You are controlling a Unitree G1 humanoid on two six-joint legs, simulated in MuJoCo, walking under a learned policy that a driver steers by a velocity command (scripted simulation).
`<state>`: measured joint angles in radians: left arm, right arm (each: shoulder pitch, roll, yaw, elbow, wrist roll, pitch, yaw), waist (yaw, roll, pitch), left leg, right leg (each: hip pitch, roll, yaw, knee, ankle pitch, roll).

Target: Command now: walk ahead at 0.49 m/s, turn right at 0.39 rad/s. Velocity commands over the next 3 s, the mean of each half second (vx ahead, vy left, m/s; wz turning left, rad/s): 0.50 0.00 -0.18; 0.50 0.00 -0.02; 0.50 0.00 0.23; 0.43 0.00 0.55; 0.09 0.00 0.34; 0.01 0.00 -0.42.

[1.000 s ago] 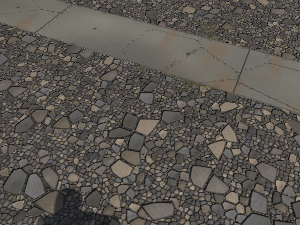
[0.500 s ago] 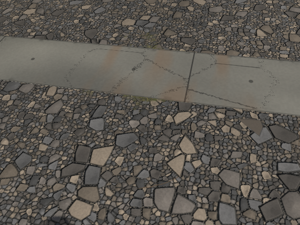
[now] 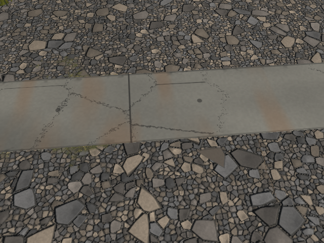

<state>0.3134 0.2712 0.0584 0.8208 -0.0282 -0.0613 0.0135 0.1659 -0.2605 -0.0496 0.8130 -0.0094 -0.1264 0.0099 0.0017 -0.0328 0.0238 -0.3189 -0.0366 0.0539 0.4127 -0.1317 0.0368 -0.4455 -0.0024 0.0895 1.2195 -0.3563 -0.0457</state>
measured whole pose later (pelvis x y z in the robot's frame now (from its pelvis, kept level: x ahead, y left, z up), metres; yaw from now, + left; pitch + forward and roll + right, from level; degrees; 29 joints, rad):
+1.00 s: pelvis +0.54 -0.03 -0.01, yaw -3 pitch +2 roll +0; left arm 0.36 0.27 0.04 0.90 -0.03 -0.08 0.00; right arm 0.11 -0.26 -0.04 0.81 0.01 -0.09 0.04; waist 0.02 -0.02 0.03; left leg -0.43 -0.02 0.06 0.54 -0.16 0.06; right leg -0.30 -0.01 0.04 1.13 -0.43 -0.03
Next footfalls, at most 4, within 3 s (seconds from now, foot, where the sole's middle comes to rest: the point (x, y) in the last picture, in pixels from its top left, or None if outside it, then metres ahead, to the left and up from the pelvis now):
0.36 right None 0.34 -0.17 -0.77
0.90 left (157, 196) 0.67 0.05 -0.77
1.44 right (206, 143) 0.95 -0.19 -0.77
1.94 left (142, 113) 1.14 0.13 -0.77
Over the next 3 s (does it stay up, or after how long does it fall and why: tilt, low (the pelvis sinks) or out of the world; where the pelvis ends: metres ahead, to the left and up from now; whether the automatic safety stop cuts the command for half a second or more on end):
stays up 1.18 -0.03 -0.01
